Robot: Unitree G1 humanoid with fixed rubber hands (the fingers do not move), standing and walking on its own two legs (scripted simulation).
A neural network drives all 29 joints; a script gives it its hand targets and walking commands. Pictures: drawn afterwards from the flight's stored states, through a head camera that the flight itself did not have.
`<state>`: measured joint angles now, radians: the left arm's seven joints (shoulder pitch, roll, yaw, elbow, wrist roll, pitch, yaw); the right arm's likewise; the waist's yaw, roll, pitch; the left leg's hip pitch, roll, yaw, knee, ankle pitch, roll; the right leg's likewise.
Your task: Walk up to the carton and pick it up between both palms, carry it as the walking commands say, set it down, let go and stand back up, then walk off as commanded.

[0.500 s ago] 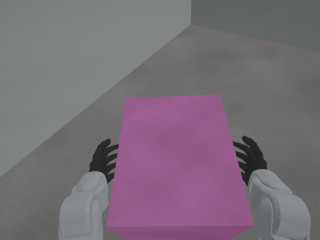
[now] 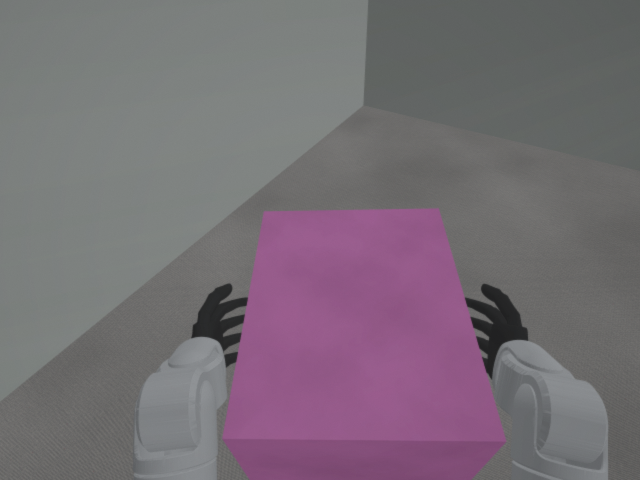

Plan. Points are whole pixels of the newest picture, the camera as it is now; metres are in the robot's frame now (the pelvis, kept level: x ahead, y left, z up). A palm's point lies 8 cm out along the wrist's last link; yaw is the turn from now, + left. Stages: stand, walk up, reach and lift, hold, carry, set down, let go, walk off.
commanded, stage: carry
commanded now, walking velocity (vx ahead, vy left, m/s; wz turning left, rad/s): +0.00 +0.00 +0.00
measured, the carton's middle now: (352, 351) +0.30 -0.01 +0.02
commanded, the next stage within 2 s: hold in 1.66 s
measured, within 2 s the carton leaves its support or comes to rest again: neither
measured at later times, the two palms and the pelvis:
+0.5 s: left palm (230, 345) +0.29 +0.14 +0.05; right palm (490, 339) +0.30 -0.18 +0.05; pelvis +0.03 -0.02 -0.01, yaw +0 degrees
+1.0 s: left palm (245, 358) +0.28 +0.13 +0.04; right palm (507, 351) +0.29 -0.20 +0.04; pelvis +0.01 -0.04 +0.00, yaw +1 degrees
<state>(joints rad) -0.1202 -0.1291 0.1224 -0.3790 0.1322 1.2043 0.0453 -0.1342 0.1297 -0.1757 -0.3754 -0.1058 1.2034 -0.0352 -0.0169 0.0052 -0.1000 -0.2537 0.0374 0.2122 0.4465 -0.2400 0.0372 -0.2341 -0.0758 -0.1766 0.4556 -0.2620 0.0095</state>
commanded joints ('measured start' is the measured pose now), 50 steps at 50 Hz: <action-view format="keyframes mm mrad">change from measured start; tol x2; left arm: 1 -388 -801 -700 21 -376 12 -226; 13 -404 -816 -689 27 -363 -69 -228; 24 -407 -766 -552 229 -222 -273 -216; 29 -414 -750 -531 270 -194 -360 -207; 38 -405 -706 -504 321 -160 -439 -202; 50 -409 -678 -472 369 -131 -491 -198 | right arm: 1 -428 756 717 6 398 25 244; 14 -408 771 689 42 349 -74 233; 25 -438 725 562 265 207 -285 230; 30 -425 710 545 309 170 -360 222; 50 -412 666 500 401 89 -485 213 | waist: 1 8 -16 -181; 14 12 -4 -268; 26 10 2 -211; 50 -2 -13 -204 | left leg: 1 95 144 -121 14 434 -36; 5 116 138 -114 63 530 -34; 11 139 138 -112 97 550 -29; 17 133 140 -123 89 484 -25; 26 104 134 -150 30 305 -21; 33 101 130 -154 19 298 -22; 50 56 124 -163 1 190 -31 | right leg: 1 55 -105 71 1 369 2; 6 62 -97 71 54 504 -5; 11 73 -90 70 71 536 -12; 18 81 -89 74 61 486 -25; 26 60 -87 87 13 346 -40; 50 51 -96 116 -21 298 -56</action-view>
